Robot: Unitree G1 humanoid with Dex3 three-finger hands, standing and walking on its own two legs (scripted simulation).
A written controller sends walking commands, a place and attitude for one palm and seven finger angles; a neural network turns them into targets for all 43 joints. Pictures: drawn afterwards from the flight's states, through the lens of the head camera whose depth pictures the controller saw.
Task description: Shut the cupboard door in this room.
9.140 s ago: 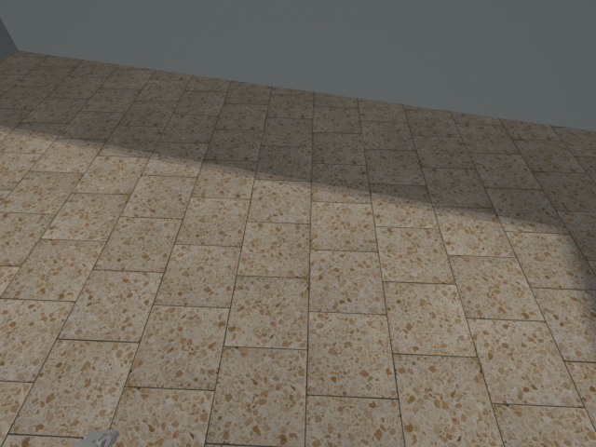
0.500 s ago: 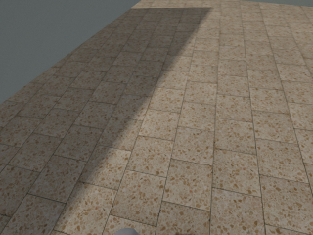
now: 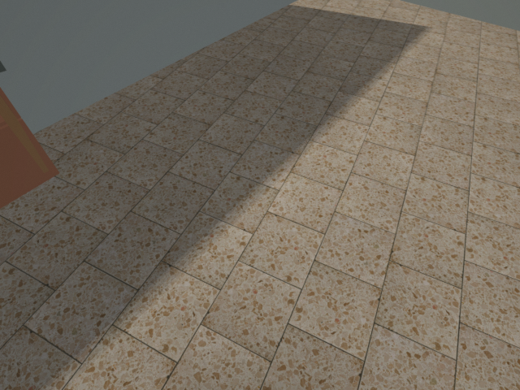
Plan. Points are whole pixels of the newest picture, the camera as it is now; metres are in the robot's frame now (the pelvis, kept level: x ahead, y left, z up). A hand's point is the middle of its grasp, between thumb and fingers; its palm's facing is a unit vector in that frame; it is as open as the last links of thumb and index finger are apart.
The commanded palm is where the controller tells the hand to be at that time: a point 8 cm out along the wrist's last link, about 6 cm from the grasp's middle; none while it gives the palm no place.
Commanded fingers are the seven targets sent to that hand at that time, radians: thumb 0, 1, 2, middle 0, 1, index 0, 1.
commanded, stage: turn or walk to find it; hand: left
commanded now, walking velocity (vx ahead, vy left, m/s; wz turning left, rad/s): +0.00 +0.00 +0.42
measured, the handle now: out of the picture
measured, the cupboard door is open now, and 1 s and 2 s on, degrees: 79 79 79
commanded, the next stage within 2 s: stand and wait in 0.18 s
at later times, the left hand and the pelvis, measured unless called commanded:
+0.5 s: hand out of the picture -0.04 +0.18 -0.18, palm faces +0.21 -0.95 -0.24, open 7.3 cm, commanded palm none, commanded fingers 0.00 0.90 0.90 -0.20 -0.30 -0.20 -0.30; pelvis -0.03 -0.01 -0.01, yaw +10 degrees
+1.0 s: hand out of the picture -0.06 +0.18 -0.18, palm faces +0.27 -0.94 -0.19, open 7.3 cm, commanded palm none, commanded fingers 0.00 0.90 0.90 -0.20 -0.30 -0.20 -0.30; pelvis -0.05 +0.00 -0.01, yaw +13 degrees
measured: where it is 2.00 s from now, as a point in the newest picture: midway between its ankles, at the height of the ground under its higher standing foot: outside the picture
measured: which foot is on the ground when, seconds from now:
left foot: down 0.00-0.10, up 0.12-0.48, down 0.50-1.00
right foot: up 0.00-0.08, down 0.10-1.00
